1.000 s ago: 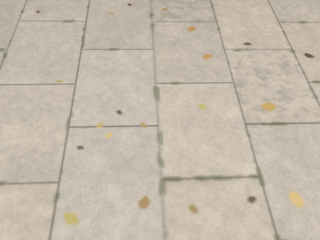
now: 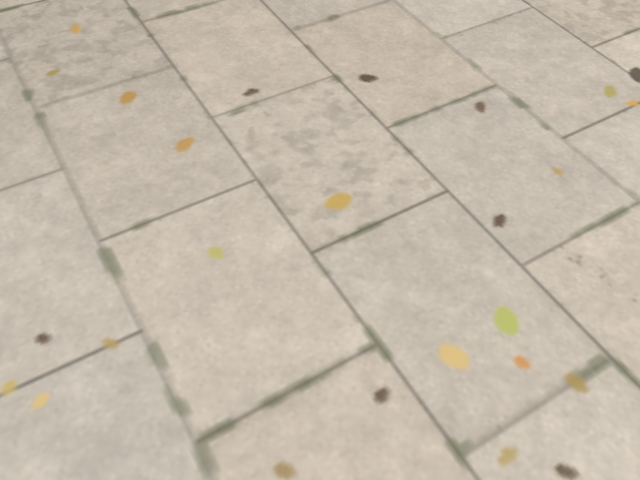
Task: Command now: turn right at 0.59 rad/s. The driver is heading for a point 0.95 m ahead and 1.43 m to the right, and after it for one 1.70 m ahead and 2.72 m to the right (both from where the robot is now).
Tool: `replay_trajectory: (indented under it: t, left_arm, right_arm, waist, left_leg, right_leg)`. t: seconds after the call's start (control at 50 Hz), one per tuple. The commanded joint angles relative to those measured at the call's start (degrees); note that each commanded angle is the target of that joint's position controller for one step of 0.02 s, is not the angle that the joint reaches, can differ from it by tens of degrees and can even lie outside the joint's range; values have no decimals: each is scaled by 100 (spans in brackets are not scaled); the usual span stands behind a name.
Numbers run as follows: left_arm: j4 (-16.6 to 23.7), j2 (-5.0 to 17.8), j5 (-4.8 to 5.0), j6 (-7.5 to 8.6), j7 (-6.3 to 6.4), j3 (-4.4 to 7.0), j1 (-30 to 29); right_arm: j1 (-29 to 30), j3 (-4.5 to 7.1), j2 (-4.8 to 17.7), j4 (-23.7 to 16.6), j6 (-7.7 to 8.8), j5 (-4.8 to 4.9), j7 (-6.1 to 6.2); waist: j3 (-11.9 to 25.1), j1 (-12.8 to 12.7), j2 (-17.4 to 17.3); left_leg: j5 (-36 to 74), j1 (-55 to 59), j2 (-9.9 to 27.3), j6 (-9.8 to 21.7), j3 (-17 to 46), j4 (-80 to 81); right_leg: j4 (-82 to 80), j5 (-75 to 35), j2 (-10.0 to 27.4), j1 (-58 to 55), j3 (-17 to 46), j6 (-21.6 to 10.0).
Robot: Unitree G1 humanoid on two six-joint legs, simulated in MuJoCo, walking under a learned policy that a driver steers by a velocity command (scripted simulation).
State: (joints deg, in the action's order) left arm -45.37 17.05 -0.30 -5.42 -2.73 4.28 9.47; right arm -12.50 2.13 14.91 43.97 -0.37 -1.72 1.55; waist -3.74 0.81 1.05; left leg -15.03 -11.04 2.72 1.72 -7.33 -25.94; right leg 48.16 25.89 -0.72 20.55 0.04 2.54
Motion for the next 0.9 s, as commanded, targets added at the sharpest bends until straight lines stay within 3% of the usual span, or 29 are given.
replay_trajectory:
  t: [0.02, 0.06, 0.08, 0.1, 0.12, 0.14, 0.16, 0.18, 0.2, 0.24, 0.28, 0.36, 0.38, 0.44, 0.52, 0.56, 0.58, 0.6, 0.62, 0.64, 0.66, 0.68, 0.7, 0.72, 0.78, 0.9]
  left_arm:
    - [528, 380, 47, 89, -1, 44, -187]
    - [542, 365, 37, 132, 12, 41, -40]
    - [500, 360, -14, 186, 49, 40, 141]
    - [456, 609, -104, 271, 114, 98, 330]
    - [570, 1291, -138, 368, 179, 200, 385]
    - [515, 1713, -25, 375, 167, 366, 871]
    - [445, 1373, -3, 361, 177, 290, 821]
    - [502, 1061, 21, 339, 211, 192, 400]
    - [578, 893, 0, 312, 242, 138, 37]
    - [616, 802, 41, 315, 282, 101, -4]
    - [579, 887, 39, 349, 261, 128, 174]
    - [530, 969, -6, 358, 264, 162, 439]
    - [506, 990, -20, 354, 261, 175, 574]
    - [500, 1014, -98, 352, 219, 190, 713]
    - [467, 1100, -138, 425, 185, 226, 818]
    - [489, 1102, -142, 466, 158, 237, 713]
    - [534, 1084, -134, 478, 147, 237, 522]
    - [599, 1036, -101, 479, 158, 229, 233]
    - [639, 842, -69, 515, 190, 188, 128]
    - [715, 309, -27, 582, 204, 48, 297]
    - [846, 393, -82, 613, 231, 34, 160]
    - [845, 746, -203, 620, 219, 100, 142]
    - [690, 784, -201, 631, 135, 122, 263]
    - [551, 721, -175, 618, 55, 115, 458]
    - [510, 567, -197, 552, -112, 71, 379]
    - [830, 360, -190, 528, -204, -34, -580]
  right_arm:
    - [-144, 334, 1147, -221, 28, -7, -52]
    - [-51, 366, 1201, -214, 0, 42, -74]
    - [2, 373, 1193, -199, -23, 88, -74]
    - [-209, 357, 1083, -150, -41, 77, -85]
    - [-457, 222, 510, -349, -107, -48, -116]
    - [210, 185, 611, -646, -206, -14, -3]
    - [320, 221, 770, -600, -253, 32, 18]
    - [277, 244, 807, -516, -234, 106, -8]
    - [193, 265, 871, -427, -191, 109, -32]
    - [-34, 296, 935, -322, -194, -1, -90]
    - [-48, 279, 846, -337, -220, 32, -118]
    - [206, 254, 781, -449, -273, 38, -76]
    - [236, 250, 799, -473, -263, 12, -85]
    - [561, 239, 816, -577, -192, -32, -149]
    - [770, 184, 753, -667, 1, 2, -177]
    - [640, 159, 740, -667, 92, 61, -152]
    - [386, 148, 713, -607, 134, 100, -120]
    - [-77, 136, 644, -468, 181, 122, -65]
    - [-558, 184, 808, -335, 238, 98, 24]
    - [-1022, 273, 1335, -314, 288, 28, 108]
    - [-898, 393, 1887, -343, 277, -58, 112]
    - [-608, 358, 1586, -315, 262, -48, 84]
    - [-339, 253, 1179, -384, 286, 20, 38]
    - [-148, 196, 973, -425, 318, 37, -1]
    - [-405, 156, 824, -299, 447, 40, -50]
    - [-991, 160, 731, 23, 542, 41, -157]
  waist:
    - [597, 130, -1240]
    - [639, -8, -1179]
    - [672, -184, -971]
    - [762, -273, -268]
    - [797, -9, 1365]
    - [794, -561, 1345]
    - [522, -429, 699]
    - [233, -236, 559]
    - [184, -71, 508]
    - [439, -22, 583]
    - [581, -47, 415]
    - [446, -189, 542]
    - [542, -246, 553]
    - [334, -384, 661]
    - [212, -414, 551]
    - [206, -287, 563]
    - [190, -87, 541]
    - [160, 268, 411]
    - [208, 541, 43]
    - [540, 595, -1069]
    - [274, 511, -1359]
    - [-168, 166, -783]
    - [-321, 37, -606]
    - [-320, -85, -656]
    - [-123, -7, -766]
    - [-257, 241, -655]
  left_leg:
    - [3290, 774, 1394, 919, 818, 239]
    - [2982, 605, 1415, 747, 687, -83]
    - [2469, 286, 1337, 491, 478, -467]
    - [1445, -389, 1104, 125, 160, -1285]
    - [-2006, -1896, 391, -305, -268, -2839]
    - [-2386, -2326, -204, -356, 518, -3464]
    - [-1975, -2459, -8, -358, 815, -3846]
    - [-1432, -2413, 53, -341, 908, -3795]
    - [-1036, -2331, 92, -354, 950, -3614]
    - [-685, -2123, -8, -426, 892, -3694]
    - [-589, -2095, -73, -469, 905, -3611]
    - [-618, -2248, -140, -508, 969, -3036]
    - [-643, -2214, -154, -508, 970, -2882]
    - [-679, -2264, -216, -471, 996, -2352]
    - [-848, -1824, -381, -340, 1045, -1596]
    - [-898, -1193, -504, -219, 1060, -1116]
    - [-801, -554, -558, -147, 1060, -659]
    - [-303, 431, -576, -67, 1007, 116]
    - [-186, 1542, -328, -18, 1198, 591]
    - [-1797, 2193, 1091, 155, 2670, 1331]
    - [-3289, 1727, 2010, 571, 4672, 2046]
    - [-3336, 1174, 2038, 730, 4429, 1909]
    - [-2892, 942, 1688, 660, 3829, 1912]
    - [-2185, 882, 1356, 543, 3135, 1941]
    - [-379, 929, 983, 519, 1900, 1908]
    - [1749, 1256, 935, 574, 809, 1798]
  right_leg:
    - [-668, 52, -106, -20, -416, -176]
    - [-1472, -352, -147, -476, -512, -325]
    - [-2285, -1065, -192, -983, -495, -418]
    - [-3006, -1595, 127, -1712, 235, -540]
    - [-3090, -3504, 1871, -2456, 2446, -910]
    - [-2903, -4810, 2357, -1943, 2964, -1885]
    - [-2908, -4554, 2034, -1912, 2491, -1952]
    - [-2989, -4108, 1626, -1619, 2040, -1772]
    - [-3022, -3804, 1247, -1550, 1760, -1538]
    - [-2973, -4145, 988, -1631, 1567, -1474]
    - [-2954, -4081, 966, -1696, 1638, -1487]
    - [-3021, -3256, 938, -1675, 2037, -1555]
    - [-3147, -2364, 915, -1681, 2214, -1610]
    - [-3573, 219, 881, -1486, 2844, -1744]
    - [-3492, 503, 830, -1227, 3218, -1795]
    - [-3388, 491, 741, -839, 3351, -1729]
    - [-3288, 490, 615, -417, 3329, -1609]
    - [-3035, 596, 348, 237, 3160, -1394]
    - [-2432, 931, -28, 1103, 2790, -1082]
    - [-750, 1206, -621, 1655, 1733, -726]
    - [304, 738, -1073, 2447, 1092, -645]
    - [860, 160, -384, 2492, 1128, -643]
    - [988, -239, -266, 2377, 1058, -594]
    - [1062, -581, -182, 2229, 944, -495]
    - [1627, -1282, -15, 2214, 633, -357]
    - [971, -1836, 114, 2661, 255, -261]
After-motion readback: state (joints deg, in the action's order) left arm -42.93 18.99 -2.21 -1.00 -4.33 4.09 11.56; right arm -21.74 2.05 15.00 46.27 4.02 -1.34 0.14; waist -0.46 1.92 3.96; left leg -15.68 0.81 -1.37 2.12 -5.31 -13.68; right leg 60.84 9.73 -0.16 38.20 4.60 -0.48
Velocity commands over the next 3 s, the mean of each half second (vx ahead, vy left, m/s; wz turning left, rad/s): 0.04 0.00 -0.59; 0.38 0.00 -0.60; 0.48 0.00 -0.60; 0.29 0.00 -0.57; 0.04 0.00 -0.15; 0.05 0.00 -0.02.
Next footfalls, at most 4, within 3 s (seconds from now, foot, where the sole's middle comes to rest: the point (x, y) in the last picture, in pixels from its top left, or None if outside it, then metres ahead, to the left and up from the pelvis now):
0.10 right None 0.01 -0.11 -0.78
0.62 left None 0.12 0.06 -0.78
1.10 right None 0.28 -0.29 -0.78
1.64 left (521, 406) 0.62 -0.45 -0.78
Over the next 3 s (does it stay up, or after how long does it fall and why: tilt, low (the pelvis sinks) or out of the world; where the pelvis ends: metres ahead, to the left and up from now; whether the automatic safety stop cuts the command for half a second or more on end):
stays up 0.52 -0.50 0.00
